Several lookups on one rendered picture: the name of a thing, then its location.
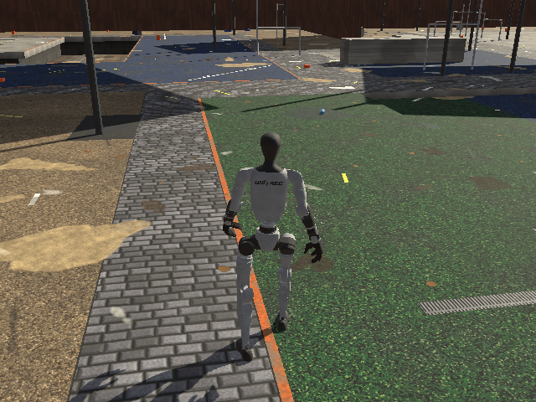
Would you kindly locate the humanoid robot head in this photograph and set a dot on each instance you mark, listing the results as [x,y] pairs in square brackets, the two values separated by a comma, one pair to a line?
[270,144]

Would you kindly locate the left robot hand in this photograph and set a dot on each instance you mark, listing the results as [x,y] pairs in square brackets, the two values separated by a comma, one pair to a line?
[233,225]

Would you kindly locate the left robot foot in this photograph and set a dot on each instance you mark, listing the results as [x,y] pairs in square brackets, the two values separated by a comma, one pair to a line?
[246,353]

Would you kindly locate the right robot forearm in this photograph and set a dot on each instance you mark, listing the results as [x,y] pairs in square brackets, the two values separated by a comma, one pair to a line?
[310,226]

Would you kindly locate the left robot upper arm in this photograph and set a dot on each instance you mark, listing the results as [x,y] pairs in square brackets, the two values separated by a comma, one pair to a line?
[242,177]

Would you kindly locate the right robot upper arm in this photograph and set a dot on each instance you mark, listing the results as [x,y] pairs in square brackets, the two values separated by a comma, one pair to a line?
[300,192]

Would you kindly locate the left robot forearm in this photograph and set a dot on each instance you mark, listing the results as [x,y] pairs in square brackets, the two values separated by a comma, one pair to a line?
[229,215]

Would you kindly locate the right robot hand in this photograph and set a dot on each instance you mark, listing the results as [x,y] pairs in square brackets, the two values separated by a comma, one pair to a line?
[318,250]

